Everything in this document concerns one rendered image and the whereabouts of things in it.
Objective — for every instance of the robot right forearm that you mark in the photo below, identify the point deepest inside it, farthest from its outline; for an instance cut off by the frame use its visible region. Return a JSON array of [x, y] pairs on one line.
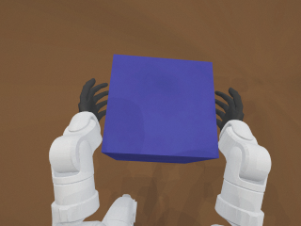
[[245, 176]]

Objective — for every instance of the carton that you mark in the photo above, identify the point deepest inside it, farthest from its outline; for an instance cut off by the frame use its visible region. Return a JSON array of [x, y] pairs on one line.
[[160, 110]]

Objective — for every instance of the robot right hand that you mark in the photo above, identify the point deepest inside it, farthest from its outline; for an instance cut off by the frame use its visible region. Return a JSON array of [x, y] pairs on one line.
[[234, 109]]

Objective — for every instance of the robot left forearm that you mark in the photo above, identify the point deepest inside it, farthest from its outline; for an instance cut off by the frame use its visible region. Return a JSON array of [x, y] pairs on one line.
[[71, 159]]

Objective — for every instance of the robot left thigh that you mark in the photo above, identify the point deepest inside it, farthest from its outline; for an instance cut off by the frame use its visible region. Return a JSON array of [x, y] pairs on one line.
[[121, 213]]

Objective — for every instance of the robot left hand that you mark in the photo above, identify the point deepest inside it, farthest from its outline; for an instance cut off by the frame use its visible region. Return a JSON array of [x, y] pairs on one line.
[[88, 100]]

